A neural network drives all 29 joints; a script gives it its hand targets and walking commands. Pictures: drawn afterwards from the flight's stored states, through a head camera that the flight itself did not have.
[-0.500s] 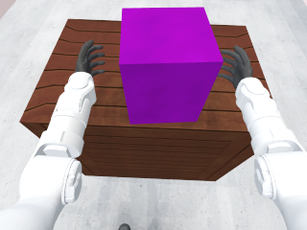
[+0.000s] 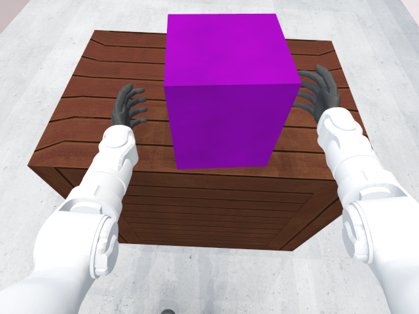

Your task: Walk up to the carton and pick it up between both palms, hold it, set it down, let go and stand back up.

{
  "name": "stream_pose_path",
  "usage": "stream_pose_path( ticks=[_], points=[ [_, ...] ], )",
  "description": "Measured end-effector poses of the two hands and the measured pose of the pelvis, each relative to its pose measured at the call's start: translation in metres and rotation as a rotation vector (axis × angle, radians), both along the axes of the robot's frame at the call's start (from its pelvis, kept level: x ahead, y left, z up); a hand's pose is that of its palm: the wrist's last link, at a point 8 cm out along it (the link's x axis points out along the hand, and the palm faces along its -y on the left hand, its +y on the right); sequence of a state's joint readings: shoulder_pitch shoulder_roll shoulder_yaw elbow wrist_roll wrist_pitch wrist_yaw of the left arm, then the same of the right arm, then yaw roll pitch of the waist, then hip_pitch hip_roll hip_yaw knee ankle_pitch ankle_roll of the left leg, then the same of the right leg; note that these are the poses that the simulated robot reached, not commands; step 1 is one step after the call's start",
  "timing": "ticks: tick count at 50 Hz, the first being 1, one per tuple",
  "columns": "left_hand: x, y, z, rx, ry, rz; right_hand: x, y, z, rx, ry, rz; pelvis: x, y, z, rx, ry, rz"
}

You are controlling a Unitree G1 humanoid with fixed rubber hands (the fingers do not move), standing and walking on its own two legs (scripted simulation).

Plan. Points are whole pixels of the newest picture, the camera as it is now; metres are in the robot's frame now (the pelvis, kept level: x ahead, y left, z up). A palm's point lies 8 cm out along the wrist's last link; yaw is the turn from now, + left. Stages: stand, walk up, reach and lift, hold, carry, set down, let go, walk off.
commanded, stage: reach and lift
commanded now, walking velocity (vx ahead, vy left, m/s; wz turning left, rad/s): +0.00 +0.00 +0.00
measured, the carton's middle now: (222, 98) +0.55 -0.02 +0.07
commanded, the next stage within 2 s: none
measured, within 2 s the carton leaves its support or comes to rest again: leaves its support in 2.00 s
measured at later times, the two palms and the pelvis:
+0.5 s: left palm (136, 127) +0.47 +0.15 +0.07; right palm (295, 119) +0.48 -0.16 +0.09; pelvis +0.01 +0.01 +0.01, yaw +0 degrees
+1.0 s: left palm (134, 134) +0.45 +0.15 +0.07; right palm (297, 128) +0.45 -0.16 +0.09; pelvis +0.01 +0.01 +0.01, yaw +0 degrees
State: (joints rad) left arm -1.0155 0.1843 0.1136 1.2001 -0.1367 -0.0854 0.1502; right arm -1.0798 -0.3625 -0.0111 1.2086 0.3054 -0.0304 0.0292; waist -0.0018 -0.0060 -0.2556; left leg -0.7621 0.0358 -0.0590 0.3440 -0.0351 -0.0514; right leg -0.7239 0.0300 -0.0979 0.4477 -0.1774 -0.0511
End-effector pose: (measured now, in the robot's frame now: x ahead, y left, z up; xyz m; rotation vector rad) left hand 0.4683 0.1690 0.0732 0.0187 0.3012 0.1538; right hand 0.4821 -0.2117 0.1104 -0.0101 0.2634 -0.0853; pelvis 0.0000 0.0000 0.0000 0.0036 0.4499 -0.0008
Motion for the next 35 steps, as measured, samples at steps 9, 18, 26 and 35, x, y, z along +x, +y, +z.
stream_pose_path(
  ticks=[9, 18, 26, 35],
  points=[
    [0.006, -0.023, -0.004, -0.036, -0.042, -0.072, 0.006, 0.041, -0.016, 0.015, -0.007, 0.064, 0.006, 0.002, 0.001, -0.002, 0.011, 0.001],
    [0.006, -0.024, -0.007, -0.016, -0.018, -0.057, 0.002, 0.049, -0.021, -0.008, -0.053, 0.019, 0.011, 0.006, 0.004, -0.007, -0.020, 0.002],
    [-0.001, -0.024, -0.006, 0.003, -0.003, -0.054, -0.008, 0.052, -0.021, -0.022, -0.067, 0.001, 0.014, 0.009, 0.007, -0.009, -0.062, 0.002],
    [-0.015, -0.025, -0.004, 0.011, 0.011, -0.046, -0.024, 0.052, -0.021, -0.017, -0.066, -0.003, 0.009, 0.008, 0.009, -0.010, -0.113, 0.002]
  ],
)
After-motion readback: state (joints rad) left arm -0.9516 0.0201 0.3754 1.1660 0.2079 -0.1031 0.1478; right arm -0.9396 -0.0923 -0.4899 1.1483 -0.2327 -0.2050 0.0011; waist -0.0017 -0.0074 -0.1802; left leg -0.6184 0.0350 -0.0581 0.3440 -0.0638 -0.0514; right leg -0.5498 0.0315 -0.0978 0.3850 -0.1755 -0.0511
